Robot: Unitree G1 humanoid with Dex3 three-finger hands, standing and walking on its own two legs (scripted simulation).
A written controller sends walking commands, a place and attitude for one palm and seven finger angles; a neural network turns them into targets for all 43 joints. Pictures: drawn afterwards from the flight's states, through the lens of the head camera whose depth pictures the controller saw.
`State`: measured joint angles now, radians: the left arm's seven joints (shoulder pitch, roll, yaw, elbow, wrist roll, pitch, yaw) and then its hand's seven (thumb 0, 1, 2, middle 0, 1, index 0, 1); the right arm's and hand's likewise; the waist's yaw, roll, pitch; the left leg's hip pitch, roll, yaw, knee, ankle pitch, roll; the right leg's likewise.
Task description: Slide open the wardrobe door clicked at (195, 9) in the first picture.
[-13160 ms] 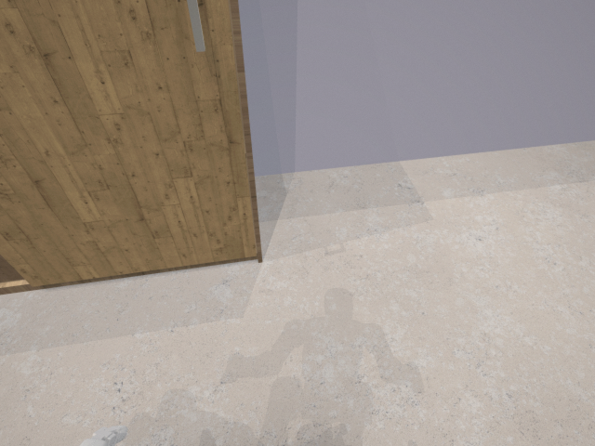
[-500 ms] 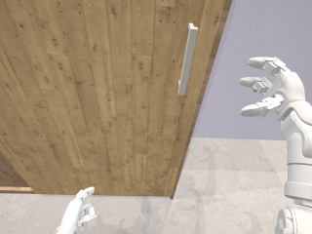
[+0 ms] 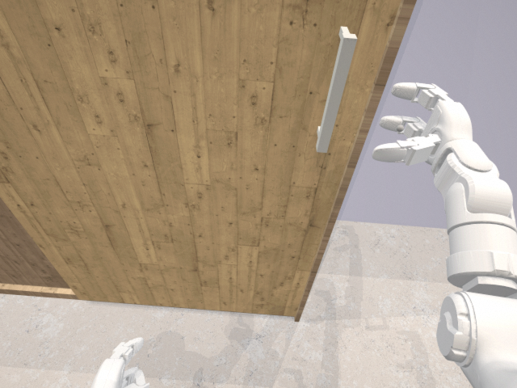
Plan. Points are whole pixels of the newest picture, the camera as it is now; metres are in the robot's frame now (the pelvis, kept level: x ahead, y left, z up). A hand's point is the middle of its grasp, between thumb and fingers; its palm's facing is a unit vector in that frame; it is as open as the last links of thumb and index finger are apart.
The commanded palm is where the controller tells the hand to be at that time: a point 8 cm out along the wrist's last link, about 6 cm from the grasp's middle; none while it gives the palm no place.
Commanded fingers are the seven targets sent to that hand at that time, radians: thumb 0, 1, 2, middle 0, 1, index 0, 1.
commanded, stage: move the hooked fingers beside the handle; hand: right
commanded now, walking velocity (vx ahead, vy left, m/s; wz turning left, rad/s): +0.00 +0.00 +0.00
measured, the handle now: (332, 94) +0.53 -0.07 +0.23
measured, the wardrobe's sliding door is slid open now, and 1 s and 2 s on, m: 0.00 0.00 0.00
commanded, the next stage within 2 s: none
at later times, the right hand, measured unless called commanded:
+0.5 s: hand (386, 109) +0.47 -0.14 +0.24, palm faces +0.02 +1.00 +0.03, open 14.0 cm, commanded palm +0.44 -0.20 +0.23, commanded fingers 0.00 0.50 -0.30 0.30 1.20 0.30 1.20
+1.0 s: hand (384, 113) +0.46 -0.14 +0.24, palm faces +0.04 +1.00 +0.02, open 14.0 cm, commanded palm +0.45 -0.19 +0.23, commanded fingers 0.00 0.50 -0.30 0.30 1.20 0.30 1.20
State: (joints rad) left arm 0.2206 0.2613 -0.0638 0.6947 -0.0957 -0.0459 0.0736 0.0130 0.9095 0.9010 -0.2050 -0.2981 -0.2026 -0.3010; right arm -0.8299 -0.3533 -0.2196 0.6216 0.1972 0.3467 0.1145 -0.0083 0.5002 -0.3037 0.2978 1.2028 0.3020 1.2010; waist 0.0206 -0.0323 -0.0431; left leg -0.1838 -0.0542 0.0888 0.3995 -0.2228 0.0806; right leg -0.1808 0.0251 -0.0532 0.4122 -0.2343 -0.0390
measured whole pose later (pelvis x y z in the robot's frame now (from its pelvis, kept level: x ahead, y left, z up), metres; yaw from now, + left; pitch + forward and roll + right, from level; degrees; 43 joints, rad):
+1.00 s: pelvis -0.01 -0.01 +0.00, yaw +1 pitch +2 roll +0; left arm 0.25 0.24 -0.07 0.69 -0.07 -0.08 0.06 0.01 0.91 0.90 -0.21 -0.30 -0.20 -0.30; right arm -1.03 -0.31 -0.22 0.94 0.14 0.16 0.03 -0.01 0.50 -0.30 0.30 1.20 0.30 1.20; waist 0.04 -0.02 -0.04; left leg -0.23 -0.04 0.08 0.40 -0.20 0.07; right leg -0.22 0.03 -0.07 0.41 -0.22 -0.06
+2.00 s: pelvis +0.00 +0.00 +0.00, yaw +0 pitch +1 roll +0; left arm 0.23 0.25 -0.07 0.70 -0.07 -0.05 0.05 0.01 0.91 0.90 -0.21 -0.30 -0.20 -0.30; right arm -1.03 -0.28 -0.21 0.90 0.15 0.19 0.04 -0.01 0.50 -0.30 0.30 1.20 0.30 1.20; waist 0.04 -0.02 -0.05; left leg -0.21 -0.05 0.09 0.40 -0.21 0.08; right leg -0.21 0.03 -0.05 0.41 -0.23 -0.04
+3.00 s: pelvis +0.00 -0.01 +0.00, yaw +1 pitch +4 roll +0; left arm 0.32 0.23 -0.06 0.74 -0.04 -0.06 0.03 0.01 0.91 0.90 -0.21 -0.30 -0.20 -0.30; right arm -1.11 -0.21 -0.23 1.02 0.11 0.11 -0.05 -0.01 0.50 -0.30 0.34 1.23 0.36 1.25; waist 0.07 -0.03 -0.06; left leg -0.26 -0.05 0.06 0.41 -0.22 0.06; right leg -0.25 0.03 -0.08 0.42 -0.23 -0.06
